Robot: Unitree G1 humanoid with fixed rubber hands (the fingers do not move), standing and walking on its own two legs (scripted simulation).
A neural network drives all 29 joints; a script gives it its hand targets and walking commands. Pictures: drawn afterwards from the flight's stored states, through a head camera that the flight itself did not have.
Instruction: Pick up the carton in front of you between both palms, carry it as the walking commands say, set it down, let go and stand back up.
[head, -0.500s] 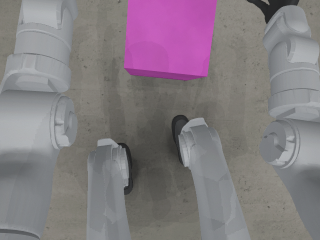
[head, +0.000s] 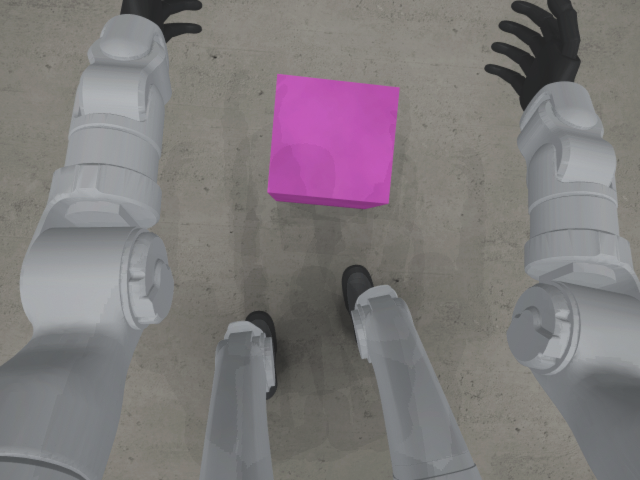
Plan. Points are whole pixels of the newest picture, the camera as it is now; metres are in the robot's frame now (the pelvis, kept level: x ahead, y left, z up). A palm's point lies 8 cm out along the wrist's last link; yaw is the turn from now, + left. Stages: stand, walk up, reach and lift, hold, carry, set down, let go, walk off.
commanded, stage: let go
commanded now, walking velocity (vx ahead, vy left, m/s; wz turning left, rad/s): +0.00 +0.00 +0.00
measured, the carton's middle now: (328, 153) +0.50 -0.11 -0.49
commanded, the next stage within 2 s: stand in 1.44 s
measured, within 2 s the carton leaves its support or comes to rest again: neither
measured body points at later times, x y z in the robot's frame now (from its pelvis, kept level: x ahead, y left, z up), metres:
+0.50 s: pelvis +0.05 -0.02 +0.11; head +0.25 -0.04 +0.51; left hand +0.43 +0.14 +0.01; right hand +0.34 -0.29 +0.01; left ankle +0.05 +0.13 -0.58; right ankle +0.11 -0.13 -0.58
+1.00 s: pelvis +0.10 +0.01 +0.16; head +0.14 +0.01 +0.61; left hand +0.30 +0.24 +0.08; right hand +0.26 -0.23 +0.08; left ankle +0.05 +0.13 -0.58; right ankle +0.11 -0.13 -0.58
